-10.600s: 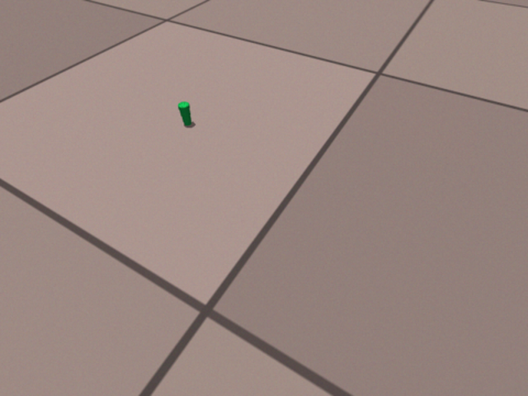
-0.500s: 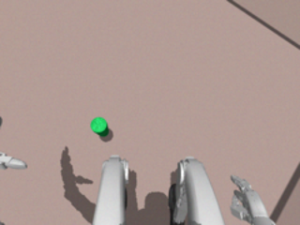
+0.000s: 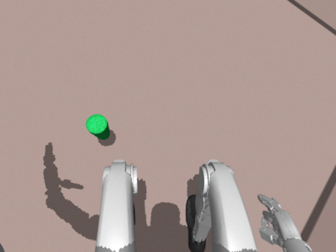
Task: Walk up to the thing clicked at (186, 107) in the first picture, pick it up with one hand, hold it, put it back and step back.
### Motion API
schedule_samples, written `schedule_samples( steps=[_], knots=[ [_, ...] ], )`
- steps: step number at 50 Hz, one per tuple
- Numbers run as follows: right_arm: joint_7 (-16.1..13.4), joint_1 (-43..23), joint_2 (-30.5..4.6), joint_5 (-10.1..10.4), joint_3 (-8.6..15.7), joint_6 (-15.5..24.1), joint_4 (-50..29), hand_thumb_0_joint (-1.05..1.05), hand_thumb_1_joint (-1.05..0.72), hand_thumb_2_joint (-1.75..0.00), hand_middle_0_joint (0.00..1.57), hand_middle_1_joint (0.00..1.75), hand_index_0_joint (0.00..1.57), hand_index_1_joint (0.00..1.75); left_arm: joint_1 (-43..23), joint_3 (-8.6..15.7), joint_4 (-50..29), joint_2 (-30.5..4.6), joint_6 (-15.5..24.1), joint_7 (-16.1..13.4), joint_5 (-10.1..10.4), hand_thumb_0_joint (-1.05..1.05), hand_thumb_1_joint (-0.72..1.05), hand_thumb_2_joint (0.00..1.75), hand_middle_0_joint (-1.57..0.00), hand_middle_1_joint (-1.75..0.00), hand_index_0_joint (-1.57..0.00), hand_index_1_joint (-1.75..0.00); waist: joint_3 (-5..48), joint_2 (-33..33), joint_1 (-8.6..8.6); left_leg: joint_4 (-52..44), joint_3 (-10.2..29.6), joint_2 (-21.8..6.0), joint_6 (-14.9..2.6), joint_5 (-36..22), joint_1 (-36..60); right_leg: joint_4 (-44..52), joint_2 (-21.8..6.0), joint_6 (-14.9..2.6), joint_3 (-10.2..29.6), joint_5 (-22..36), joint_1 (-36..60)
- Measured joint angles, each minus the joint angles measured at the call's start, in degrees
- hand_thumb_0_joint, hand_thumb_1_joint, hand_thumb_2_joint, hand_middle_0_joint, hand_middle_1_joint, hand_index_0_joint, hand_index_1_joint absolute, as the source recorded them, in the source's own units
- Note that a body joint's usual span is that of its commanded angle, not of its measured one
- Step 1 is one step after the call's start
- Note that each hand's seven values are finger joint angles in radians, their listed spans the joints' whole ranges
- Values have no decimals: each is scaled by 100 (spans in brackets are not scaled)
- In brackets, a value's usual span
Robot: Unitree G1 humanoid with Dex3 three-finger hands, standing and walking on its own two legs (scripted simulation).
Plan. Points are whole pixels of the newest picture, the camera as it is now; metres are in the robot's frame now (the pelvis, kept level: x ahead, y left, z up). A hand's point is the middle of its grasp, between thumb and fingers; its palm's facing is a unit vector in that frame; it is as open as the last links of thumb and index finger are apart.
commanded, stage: go down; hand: left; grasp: from the side
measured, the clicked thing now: (100, 129) +0.46 +0.25 -0.36
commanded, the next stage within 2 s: approach in 0.80 s
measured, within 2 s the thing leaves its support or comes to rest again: neither
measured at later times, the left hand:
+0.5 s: hand out of the picture +0.37 +0.42 -0.04, palm faces +0.24 -0.97 -0.09, open 17.3 cm
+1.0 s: hand out of the picture +0.37 +0.44 -0.05, palm faces +0.25 -0.97 -0.07, open 17.4 cm
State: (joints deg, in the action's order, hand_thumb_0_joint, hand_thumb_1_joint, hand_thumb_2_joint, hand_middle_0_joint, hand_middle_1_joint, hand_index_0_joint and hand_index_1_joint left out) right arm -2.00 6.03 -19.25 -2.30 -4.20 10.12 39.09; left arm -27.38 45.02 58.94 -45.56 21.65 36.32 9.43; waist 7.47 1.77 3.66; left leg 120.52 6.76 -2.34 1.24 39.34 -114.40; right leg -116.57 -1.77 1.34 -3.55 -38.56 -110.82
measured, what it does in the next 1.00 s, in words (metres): lowers itself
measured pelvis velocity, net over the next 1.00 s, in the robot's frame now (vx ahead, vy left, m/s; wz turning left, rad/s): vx -0.01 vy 0.00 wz -0.03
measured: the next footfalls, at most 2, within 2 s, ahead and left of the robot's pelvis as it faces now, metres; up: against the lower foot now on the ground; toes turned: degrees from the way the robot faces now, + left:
none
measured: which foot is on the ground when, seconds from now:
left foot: down 0.00-1.00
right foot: down 0.00-1.00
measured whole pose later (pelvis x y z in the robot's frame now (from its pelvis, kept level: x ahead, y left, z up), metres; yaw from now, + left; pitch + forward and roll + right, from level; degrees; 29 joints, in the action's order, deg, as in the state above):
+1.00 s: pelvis -0.01 +0.00 -0.06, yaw -2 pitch +31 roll -8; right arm -0.8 5.3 -20.9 -3.2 -7.7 9.3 38.4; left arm -33.9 50.4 64.5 -54.3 22.8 41.4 11.1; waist 4.0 2.8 5.5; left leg 131.5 8.6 -1.7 1.0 39.3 -123.5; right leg -126.5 -1.4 1.9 -4.0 -38.4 -119.0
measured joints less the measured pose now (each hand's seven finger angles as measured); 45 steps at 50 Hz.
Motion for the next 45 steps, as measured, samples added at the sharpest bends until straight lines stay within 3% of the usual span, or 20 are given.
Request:
schedule_samples(
  steps=[19,45],
  knots=[
    [48,18,-57,-46,-136,-9,23,1,-92,-91,21,30,20,30,-417,236,250,-430,-40,267,17,-1,-49,7,-4,-6,-4,-7,-134,38,75,648,81,33,0,2,-554,-611,17,19,-6,6,-524],
    [100,-31,-139,-72,-275,-72,-58,1,-91,-91,21,30,20,30,-622,450,394,-745,20,438,101,-1,-49,7,-4,-5,-4,-7,-288,88,153,1018,151,59,-30,9,-851,-916,34,59,-32,9,-766]
  ],
)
